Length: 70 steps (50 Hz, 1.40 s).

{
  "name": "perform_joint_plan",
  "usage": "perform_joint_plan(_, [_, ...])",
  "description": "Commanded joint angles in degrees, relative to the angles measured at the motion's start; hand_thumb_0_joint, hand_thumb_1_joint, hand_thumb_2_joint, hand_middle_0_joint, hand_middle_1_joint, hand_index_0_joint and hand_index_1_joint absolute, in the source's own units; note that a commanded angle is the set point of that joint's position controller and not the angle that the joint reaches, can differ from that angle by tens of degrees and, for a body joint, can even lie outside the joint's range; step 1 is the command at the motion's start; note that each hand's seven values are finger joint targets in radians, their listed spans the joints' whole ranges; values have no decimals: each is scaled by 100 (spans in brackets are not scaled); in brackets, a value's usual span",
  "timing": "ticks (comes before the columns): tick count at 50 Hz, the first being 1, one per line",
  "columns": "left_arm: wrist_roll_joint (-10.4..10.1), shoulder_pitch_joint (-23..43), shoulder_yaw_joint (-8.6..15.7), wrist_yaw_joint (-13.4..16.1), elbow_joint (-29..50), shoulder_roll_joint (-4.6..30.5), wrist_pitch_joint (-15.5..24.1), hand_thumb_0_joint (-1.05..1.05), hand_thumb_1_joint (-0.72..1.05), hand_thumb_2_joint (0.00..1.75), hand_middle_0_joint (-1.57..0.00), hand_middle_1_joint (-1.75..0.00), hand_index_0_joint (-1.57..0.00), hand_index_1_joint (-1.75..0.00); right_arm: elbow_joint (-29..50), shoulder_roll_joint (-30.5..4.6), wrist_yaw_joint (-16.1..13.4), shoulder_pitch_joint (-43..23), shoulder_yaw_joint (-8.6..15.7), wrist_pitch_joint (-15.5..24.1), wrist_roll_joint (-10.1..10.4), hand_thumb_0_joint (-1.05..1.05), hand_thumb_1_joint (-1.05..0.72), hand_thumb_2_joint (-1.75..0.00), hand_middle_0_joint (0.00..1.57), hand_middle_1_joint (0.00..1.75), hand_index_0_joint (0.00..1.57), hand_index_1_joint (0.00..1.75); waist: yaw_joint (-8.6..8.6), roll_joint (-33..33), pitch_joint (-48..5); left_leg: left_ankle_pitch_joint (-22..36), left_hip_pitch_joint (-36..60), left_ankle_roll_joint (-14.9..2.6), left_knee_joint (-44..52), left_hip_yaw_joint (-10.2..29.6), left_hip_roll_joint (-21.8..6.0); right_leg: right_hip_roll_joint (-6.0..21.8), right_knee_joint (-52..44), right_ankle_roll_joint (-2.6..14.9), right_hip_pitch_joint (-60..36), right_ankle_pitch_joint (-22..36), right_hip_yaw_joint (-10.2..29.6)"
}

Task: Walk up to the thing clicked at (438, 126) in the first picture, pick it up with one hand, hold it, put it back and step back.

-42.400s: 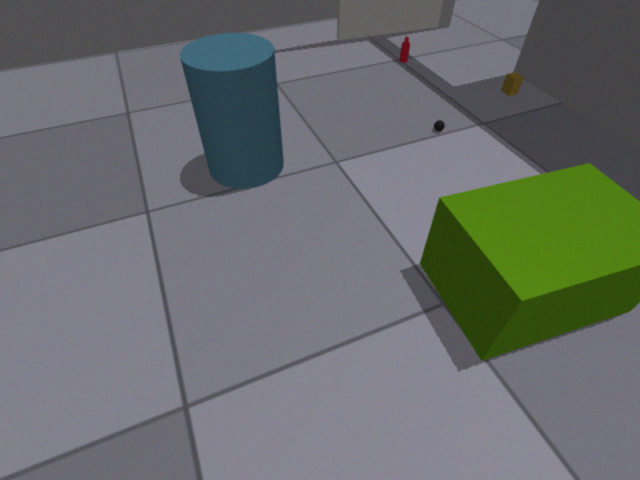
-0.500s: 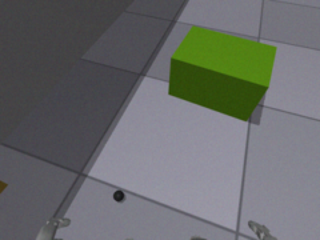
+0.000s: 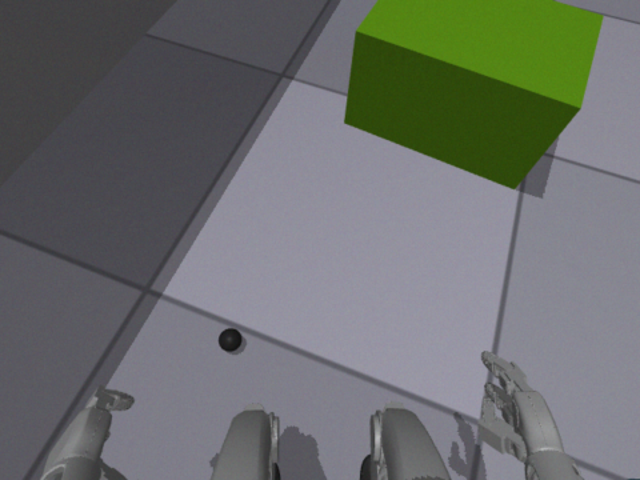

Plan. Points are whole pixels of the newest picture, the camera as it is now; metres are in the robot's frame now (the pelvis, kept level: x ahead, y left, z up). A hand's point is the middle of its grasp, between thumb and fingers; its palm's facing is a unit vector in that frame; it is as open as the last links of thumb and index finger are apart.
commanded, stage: rise first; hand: left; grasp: from above
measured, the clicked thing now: (230, 339) +0.44 +0.22 -0.60
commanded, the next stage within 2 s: approach in 1.84 s
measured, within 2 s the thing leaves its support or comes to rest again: neither
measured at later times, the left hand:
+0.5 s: hand (171, 378) +0.30 +0.28 -0.34, palm faces -0.46 -0.27 -0.85, open 13.9 cm
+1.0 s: hand (188, 353) +0.36 +0.28 -0.42, palm faces -0.46 -0.03 -0.89, open 14.1 cm
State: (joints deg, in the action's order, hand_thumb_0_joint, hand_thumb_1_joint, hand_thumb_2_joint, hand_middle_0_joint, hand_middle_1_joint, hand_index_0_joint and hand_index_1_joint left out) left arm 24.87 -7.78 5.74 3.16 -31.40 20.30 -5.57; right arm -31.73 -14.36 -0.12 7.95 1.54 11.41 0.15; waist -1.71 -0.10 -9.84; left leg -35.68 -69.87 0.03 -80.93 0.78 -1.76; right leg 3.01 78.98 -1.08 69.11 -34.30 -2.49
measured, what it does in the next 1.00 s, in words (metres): lowers itself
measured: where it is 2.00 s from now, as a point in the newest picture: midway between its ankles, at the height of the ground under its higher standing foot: outside the picture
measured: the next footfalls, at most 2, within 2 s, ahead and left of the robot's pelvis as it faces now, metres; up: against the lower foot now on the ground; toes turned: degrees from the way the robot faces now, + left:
none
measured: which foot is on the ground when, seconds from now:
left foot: down 0.00-1.00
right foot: down 0.00-1.00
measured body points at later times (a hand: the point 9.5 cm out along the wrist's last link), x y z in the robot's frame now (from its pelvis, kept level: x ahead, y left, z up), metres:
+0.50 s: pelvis -0.07 -0.01 -0.20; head +0.14 +0.01 +0.20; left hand +0.32 +0.29 -0.29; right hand +0.06 -0.28 -0.33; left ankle +0.02 +0.12 -0.59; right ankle +0.02 -0.13 -0.60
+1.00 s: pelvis -0.07 +0.01 -0.26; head +0.15 +0.05 +0.12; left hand +0.38 +0.28 -0.37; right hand -0.01 -0.28 -0.38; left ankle +0.02 +0.12 -0.60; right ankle +0.02 -0.13 -0.59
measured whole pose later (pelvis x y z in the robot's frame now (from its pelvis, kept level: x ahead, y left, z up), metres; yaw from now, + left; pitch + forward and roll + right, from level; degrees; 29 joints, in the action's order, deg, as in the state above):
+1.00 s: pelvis -0.07 +0.01 -0.26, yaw -4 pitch +34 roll -7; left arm 71.4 44.8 6.0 20.4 -73.3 38.6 15.4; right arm -43.6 -15.4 6.4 7.7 1.8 2.9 -6.2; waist -9.1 0.2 -5.6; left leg -39.7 -126.5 -1.0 -131.8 4.9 -1.2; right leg 3.0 127.1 -1.3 123.5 -37.6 -3.1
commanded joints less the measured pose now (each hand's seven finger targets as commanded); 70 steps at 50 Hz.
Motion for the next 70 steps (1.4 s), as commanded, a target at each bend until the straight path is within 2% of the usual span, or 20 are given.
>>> perform_joint_plan(1, [623,890,357,281,313,1182,573,0,-51,97,-6,-108,-6,-108,391,-989,14,83,448,282,51,0,-84,-89,20,30,20,30,-83,-421,-1921,1614,522,-2,244,157,154,-237,87,248,115,1358,68])
perform_joint_plan(2, [745,927,452,340,229,1313,660,0,-51,97,-6,-108,-7,-108,341,-987,36,75,460,281,50,0,-85,-89,20,30,20,30,16,-370,-2108,1676,326,-36,0,84,180,-239,215,239,168,1443,103])
perform_joint_plan(4, [965,1127,371,430,208,1366,831,0,-51,98,-6,-108,-6,-108,245,-1019,83,85,498,277,40,0,-86,-89,20,30,20,30,55,-509,-2487,1885,179,-33,-337,65,189,-244,572,253,441,1577,119])
perform_joint_plan(9, [1560,2067,417,669,-117,1711,1034,0,-57,103,-6,-107,-5,-108,-87,-1158,160,144,586,178,8,0,-88,-90,20,30,20,30,39,-676,-3087,2132,-244,-22,-1072,131,157,-251,1335,291,1268,1652,57])
perform_joint_plan(16, [2255,3653,386,831,-928,2145,1318,0,-52,102,-8,-103,-7,-104,-343,-1189,238,409,675,-16,-74,0,-86,-89,20,30,20,30,-70,-189,-3542,1062,-1602,-132,-1956,-37,223,-255,1771,235,1548,981,53])
perform_joint_plan(17, [2351,3910,478,860,-1020,2388,1366,0,-50,100,-9,-104,-8,-104,-365,-1191,235,401,669,-47,-90,0,-86,-89,20,30,20,30,-43,-236,-3594,977,-1727,-139,-2060,-74,226,-243,1832,225,1552,890,60])
perform_joint_plan(21, [2654,4590,466,914,-1554,2635,1568,0,-53,103,-7,-106,-7,-106,-454,-1184,260,467,686,-197,-155,0,-87,-90,20,30,20,30,-100,-49,-3478,417,-2369,-192,-2388,-133,250,-284,1972,216,1811,256,64])
perform_joint_plan(23, [2840,4875,375,960,-1796,2665,1638,0,-54,104,-6,-106,-6,-106,-603,-1189,272,599,673,-276,-202,0,-87,-90,20,30,20,30,-173,-294,-3344,103,-2428,-181,-2461,-110,250,-291,2097,247,2217,-74,12])
perform_joint_plan(26, [3178,5192,458,1083,-2265,3006,1758,0,-56,105,-5,-106,-5,-106,-670,-1242,285,601,616,-401,-230,0,-88,-90,20,30,20,30,-231,-438,-3033,-415,-2681,-179,-2516,15,253,-307,2356,276,2767,-526,-98])
perform_joint_plan(29, [3401,5878,302,1256,-2090,2998,1915,0,-57,106,-6,-103,-5,-104,-686,-1261,326,643,582,-510,-286,0,-88,-90,20,30,20,30,-380,-710,-3196,-397,-2630,-172,-2670,56,252,-301,2598,292,3048,-436,-188])
perform_joint_plan(31, [3568,5956,387,1400,-2354,3213,1970,0,-56,105,-6,-103,-6,-103,-726,-1291,341,670,546,-565,-319,0,-89,-90,20,30,20,30,-364,-765,-3163,-323,-2686,-159,-2759,84,259,-296,2757,299,3161,-370,-239])
perform_joint_plan(34, [3847,5991,266,1551,-2834,3071,1974,0,-58,107,-7,-99,-5,-100,-862,-1305,390,819,500,-643,-404,0,-90,-90,20,30,20,30,-467,-880,-3085,-27,-2678,-143,-2901,88,264,-290,2959,321,3366,-65,-314])
perform_joint_plan(39, [4219,6350,302,1723,-3106,3256,1981,0,-57,105,-7,-96,-6,-98,-962,-1424,474,915,502,-716,-491,0,-90,-90,20,30,20,30,-503,-1308,-3248,349,-2401,-78,-3048,241,222,-268,3384,353,3852,294,-421])
perform_joint_plan(41, [4300,6401,214,1760,-3324,3112,1977,0,-55,103,-8,-96,-7,-97,-992,-1409,507,965,500,-752,-536,0,-90,-90,20,30,20,30,-635,-1284,-3083,326,-2479,-87,-3122,245,222,-263,3416,343,3948,300,-444])
perform_joint_plan(44, [4465,6608,327,1861,-3335,3361,2037,0,-53,101,-10,-94,-9,-95,-1010,-1440,545,968,482,-781,-579,0,-90,-90,20,30,20,30,-595,-1362,-3136,302,-2540,-90,-3208,236,227,-248,3511,337,4000,271,-452])
perform_joint_plan(45, [4489,6836,206,1882,-3193,3266,2080,0,-54,102,-9,-96,-8,-96,-967,-1394,564,921,465,-780,-597,0,-90,-90,20,30,20,30,-624,-1434,-3183,334,-2585,-96,-3280,197,242,-268,3540,348,3964,302,-442])
perform_joint_plan(48, [4628,6705,310,1966,-3629,3358,2093,0,-52,100,-10,-95,-9,-95,-1064,-1446,592,1018,478,-813,-650,0,-90,-90,20,30,20,30,-738,-1069,-3142,499,-2759,-143,-3516,184,231,-266,3593,312,3955,484,-438])
perform_joint_plan(52, [4775,7109,283,2067,-3571,3399,2199,0,-54,101,-9,-96,-8,-97,-1077,-1422,634,1009,461,-827,-706,0,-90,-90,20,30,20,30,-744,-1405,-3259,560,-2695,-119,-3617,174,234,-275,3760,326,4110,489,-457])
perform_joint_plan(55, [4775,7134,309,2186,-3831,3372,2181,0,-53,100,-9,-98,-9,-98,-1117,-1402,668,1075,407,-820,-784,0,-91,-90,20,30,20,30,-853,-1166,-3210,646,-2998,-182,-3848,52,264,-298,3758,294,3920,622,-435])
perform_joint_plan(70, [4768,7384,351,2325,-4232,3529,1965,0,-54,101,-7,-101,-7,-101,-1174,-1439,721,1069,296,-763,-890,0,-90,-90,20,30,20,30,-883,-1298,-3205,575,-3195,-189,-4073,85,241,-319,4033,314,4146,614,-477])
